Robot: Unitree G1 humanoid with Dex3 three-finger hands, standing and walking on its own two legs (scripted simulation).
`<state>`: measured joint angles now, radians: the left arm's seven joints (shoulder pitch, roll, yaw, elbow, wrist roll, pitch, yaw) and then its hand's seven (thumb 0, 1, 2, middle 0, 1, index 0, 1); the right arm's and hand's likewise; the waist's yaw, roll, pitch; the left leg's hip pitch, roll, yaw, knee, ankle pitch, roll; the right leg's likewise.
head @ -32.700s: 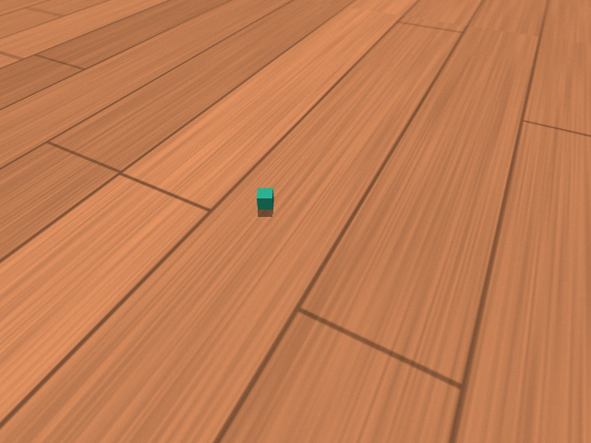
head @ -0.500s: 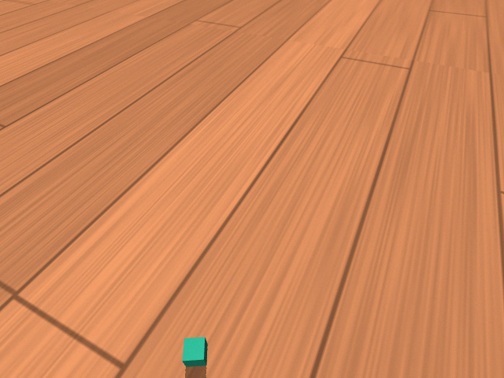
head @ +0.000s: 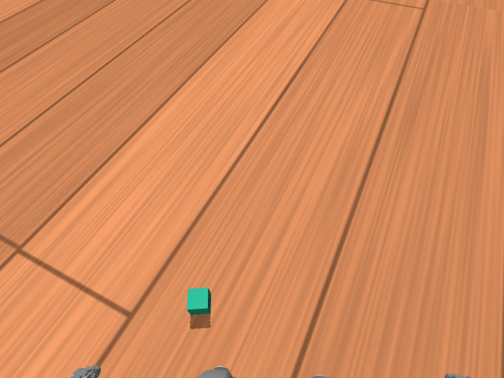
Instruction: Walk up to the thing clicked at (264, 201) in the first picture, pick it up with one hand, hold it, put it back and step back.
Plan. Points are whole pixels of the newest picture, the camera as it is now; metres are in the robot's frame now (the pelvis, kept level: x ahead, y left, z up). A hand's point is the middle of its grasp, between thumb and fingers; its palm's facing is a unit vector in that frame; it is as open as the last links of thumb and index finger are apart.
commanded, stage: step back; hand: left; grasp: from above
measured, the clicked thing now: (199, 301) +0.45 +0.24 -0.72
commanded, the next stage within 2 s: none
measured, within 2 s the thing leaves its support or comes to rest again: neither
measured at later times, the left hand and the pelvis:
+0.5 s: hand out of the picture +0.05 +0.28 -0.15, palm faces -0.12 -0.91 -0.40, open 7.4 cm; pelvis -0.09 +0.02 -0.01, yaw -5 degrees
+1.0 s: hand out of the picture -0.09 +0.29 -0.15, palm faces -0.02 -0.93 -0.37, open 7.4 cm; pelvis -0.23 +0.04 +0.00, yaw -1 degrees
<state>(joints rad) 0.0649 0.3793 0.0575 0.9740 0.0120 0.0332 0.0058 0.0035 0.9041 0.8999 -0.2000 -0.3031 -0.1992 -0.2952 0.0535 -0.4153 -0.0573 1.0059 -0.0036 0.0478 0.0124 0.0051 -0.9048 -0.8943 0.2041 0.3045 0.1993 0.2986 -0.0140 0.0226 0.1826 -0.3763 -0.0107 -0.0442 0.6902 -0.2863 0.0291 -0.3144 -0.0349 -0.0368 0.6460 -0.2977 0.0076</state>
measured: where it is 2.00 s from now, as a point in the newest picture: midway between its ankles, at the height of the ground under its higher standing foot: outside the picture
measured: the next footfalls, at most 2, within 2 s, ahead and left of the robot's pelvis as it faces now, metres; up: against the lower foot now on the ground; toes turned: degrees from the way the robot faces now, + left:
left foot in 0.12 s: +0.02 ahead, +0.13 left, +0.00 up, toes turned -3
right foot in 0.52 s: -0.08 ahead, -0.11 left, +0.00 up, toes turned -1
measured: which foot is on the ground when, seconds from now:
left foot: up 0.00-0.10, down 0.12-0.54, up 0.56-0.90, down 0.92-1.00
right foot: down 0.00-0.10, up 0.12-0.50, down 0.52-0.94, up 0.96-1.00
